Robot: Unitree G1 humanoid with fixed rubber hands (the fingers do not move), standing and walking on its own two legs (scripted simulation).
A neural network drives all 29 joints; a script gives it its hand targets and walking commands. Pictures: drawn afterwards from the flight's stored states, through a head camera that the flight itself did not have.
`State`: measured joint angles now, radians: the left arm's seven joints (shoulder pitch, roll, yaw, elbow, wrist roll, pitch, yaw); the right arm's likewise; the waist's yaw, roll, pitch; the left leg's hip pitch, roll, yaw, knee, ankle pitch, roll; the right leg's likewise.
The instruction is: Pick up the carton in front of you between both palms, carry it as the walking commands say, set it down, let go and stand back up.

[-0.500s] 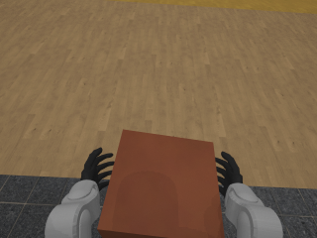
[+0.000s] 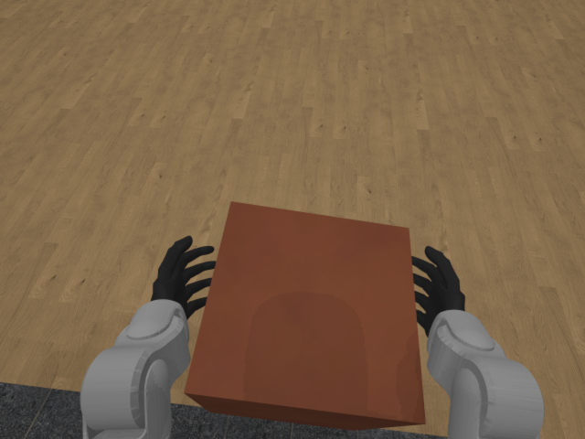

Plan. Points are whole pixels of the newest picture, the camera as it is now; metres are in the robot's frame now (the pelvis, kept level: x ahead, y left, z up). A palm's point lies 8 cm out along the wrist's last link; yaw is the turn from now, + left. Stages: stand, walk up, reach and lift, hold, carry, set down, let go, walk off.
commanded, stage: carry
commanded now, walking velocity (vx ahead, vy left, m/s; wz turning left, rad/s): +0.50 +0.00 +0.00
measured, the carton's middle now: (299, 329) +0.27 +0.01 +0.04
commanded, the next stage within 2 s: none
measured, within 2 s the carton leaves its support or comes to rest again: neither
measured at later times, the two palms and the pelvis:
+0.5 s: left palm (239, 107) +0.68 +0.15 +0.12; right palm (398, 119) +0.66 -0.16 +0.12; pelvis +0.31 +0.01 +0.00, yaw -2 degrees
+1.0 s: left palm (259, 18) +1.00 +0.14 +0.18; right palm (383, 19) +1.03 -0.17 +0.17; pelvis +0.67 -0.04 +0.05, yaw -1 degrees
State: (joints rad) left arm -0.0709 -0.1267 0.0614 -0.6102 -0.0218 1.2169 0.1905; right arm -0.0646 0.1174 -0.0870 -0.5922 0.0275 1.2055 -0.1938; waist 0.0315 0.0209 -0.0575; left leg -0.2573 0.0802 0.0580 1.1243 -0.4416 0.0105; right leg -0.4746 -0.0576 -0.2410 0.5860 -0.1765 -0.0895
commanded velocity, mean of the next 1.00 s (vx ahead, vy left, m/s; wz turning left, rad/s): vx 0.50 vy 0.00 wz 0.00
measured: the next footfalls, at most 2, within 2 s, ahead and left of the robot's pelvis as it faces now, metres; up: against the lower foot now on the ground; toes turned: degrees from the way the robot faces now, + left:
left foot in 0.38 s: +0.42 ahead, +0.10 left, +0.01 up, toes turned +6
right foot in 0.76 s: +0.66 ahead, -0.14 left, +0.04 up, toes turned -6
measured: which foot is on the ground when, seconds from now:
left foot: up 0.00-0.36, down 0.38-0.78, up 0.80-1.00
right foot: down 0.00-0.40, up 0.42-0.74, down 0.76-1.00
